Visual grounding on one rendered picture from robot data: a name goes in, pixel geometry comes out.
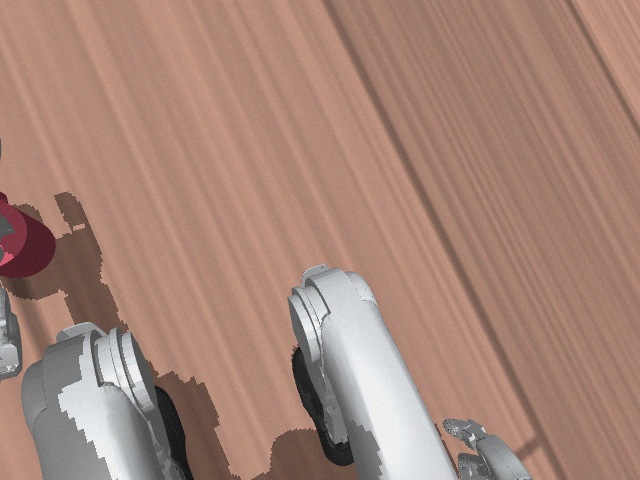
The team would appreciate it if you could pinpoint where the left robot arm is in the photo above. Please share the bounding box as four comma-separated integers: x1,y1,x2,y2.
0,212,23,382

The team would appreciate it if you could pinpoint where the right robot hand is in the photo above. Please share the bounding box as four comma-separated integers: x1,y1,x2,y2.
443,419,533,480

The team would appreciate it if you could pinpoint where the mug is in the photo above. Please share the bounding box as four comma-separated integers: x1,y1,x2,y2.
0,192,56,278

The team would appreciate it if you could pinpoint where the right robot foot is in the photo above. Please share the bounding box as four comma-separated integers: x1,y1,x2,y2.
292,347,354,466

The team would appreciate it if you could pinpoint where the left robot foot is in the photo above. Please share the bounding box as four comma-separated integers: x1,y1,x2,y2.
154,385,194,480

